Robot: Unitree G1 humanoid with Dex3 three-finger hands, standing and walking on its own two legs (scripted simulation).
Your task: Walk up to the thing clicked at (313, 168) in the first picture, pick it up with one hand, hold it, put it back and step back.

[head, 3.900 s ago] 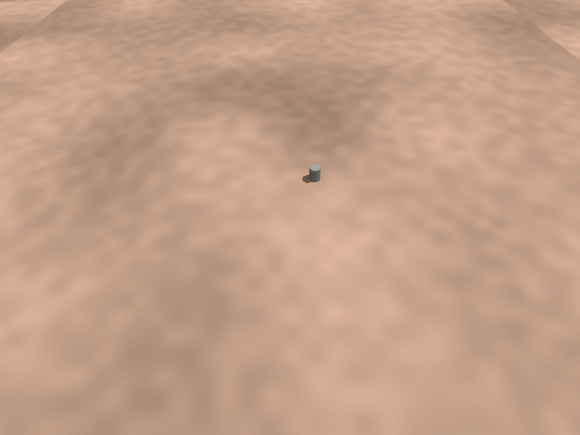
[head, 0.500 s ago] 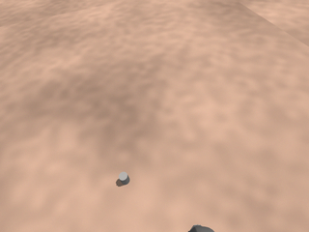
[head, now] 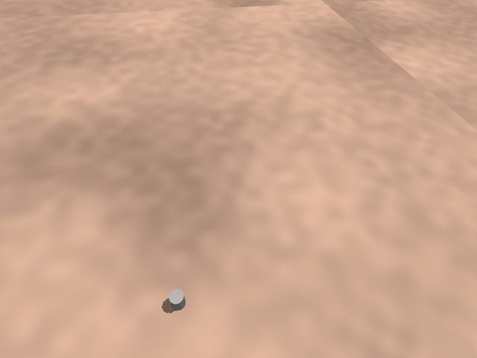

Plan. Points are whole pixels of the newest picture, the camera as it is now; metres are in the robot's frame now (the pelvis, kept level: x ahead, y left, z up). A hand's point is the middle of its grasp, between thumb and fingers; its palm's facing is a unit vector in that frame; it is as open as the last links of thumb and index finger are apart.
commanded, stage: walk up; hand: left
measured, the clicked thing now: (177, 299) +0.46 +0.23 -0.72
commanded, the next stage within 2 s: stand in 1.48 s
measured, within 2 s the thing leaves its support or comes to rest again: neither
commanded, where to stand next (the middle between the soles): +0.08 -0.01 m, yaw +0 degrees
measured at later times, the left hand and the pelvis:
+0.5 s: hand out of the picture +0.12 +0.25 -0.14, palm faces -0.03 -0.92 -0.38, open 7.4 cm; pelvis +0.04 -0.01 +0.01, yaw -1 degrees
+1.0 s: hand out of the picture +0.14 +0.25 -0.14, palm faces -0.05 -0.94 -0.34, open 7.4 cm; pelvis +0.05 -0.01 +0.02, yaw -1 degrees
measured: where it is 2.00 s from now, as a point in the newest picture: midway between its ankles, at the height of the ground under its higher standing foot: outside the picture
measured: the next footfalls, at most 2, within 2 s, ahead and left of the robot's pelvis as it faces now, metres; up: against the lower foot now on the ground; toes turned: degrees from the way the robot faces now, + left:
right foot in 0.18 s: +0.08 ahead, -0.14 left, +0.00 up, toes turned -2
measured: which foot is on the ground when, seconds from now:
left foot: down 0.00-1.00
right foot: up 0.00-0.16, down 0.18-1.00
